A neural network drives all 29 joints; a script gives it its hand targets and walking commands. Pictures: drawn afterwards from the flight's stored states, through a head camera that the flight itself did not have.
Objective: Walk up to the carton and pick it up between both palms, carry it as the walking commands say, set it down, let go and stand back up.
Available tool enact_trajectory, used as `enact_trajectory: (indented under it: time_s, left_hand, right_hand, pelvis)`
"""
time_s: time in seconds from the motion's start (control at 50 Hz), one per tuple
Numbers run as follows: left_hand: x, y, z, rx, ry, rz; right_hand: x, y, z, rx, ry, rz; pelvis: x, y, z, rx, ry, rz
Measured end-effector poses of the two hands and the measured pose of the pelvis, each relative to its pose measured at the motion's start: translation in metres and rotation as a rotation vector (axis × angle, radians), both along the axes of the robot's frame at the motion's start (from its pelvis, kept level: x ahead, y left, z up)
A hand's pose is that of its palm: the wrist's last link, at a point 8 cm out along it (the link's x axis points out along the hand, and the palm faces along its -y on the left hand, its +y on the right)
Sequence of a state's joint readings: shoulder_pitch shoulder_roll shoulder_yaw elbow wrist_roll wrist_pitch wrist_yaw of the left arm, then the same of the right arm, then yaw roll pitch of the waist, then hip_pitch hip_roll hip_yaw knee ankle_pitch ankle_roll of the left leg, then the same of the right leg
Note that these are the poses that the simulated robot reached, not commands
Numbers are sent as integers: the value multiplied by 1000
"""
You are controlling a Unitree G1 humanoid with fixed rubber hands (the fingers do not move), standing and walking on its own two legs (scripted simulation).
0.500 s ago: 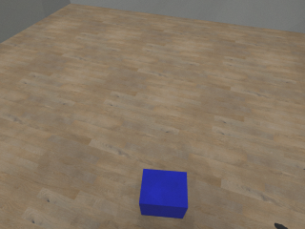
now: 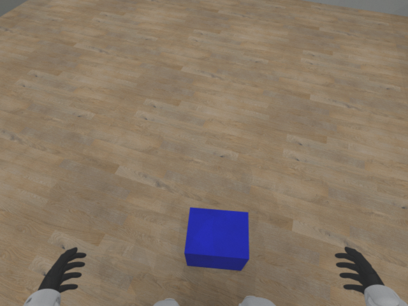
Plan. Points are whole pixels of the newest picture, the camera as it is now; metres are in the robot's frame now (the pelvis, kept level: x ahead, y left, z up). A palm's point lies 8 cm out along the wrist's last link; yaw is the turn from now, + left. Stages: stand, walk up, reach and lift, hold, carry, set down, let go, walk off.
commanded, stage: reach and lift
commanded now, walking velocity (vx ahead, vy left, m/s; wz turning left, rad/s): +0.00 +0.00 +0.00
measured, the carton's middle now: (216, 240) +0.42 -0.05 -0.64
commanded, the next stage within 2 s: none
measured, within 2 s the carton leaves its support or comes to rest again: neither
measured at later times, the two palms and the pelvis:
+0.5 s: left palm (89, 251) +0.26 +0.27 -0.12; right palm (333, 253) +0.24 -0.28 -0.13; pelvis +0.00 +0.00 -0.03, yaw +0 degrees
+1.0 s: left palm (126, 206) +0.39 +0.22 -0.17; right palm (301, 213) +0.36 -0.25 -0.18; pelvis -0.04 +0.00 -0.07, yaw -1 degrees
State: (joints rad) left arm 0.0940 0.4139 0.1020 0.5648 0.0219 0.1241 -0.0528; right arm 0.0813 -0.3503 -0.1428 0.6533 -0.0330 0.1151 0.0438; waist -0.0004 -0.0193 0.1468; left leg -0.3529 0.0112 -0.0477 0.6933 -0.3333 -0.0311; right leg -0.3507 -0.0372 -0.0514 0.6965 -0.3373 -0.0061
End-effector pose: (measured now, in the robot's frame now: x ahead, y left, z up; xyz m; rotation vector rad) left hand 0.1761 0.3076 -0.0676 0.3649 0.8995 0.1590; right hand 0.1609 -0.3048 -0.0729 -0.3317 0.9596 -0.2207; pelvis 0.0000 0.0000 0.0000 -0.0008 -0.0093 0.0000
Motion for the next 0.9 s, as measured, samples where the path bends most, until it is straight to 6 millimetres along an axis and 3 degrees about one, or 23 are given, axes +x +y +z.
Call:
enact_trajectory:
  time_s: [0.12,0.34,0.62,0.76,0.9]
  left_hand:
    - [8,-6,-13,-18,65,10]
    - [46,-23,-37,-60,42,1]
    - [106,-48,-60,-123,-85,-22]
    - [147,-64,-71,-164,-115,-42]
    - [188,-77,-86,-187,-136,-68]
  right_hand:
    - [8,1,-8,16,53,-17]
    - [57,17,-33,37,-9,20]
    - [95,31,-69,106,-110,-28]
    - [136,42,-76,135,-162,-35]
    - [174,48,-90,160,-199,-60]
  pelvis:
    - [14,0,0,0,25,0]
    - [17,-3,-11,1,214,0]
    - [-26,-4,-38,3,419,-5]
    - [-45,-3,-52,1,477,-7]
    - [-47,-1,-61,-2,558,-9]
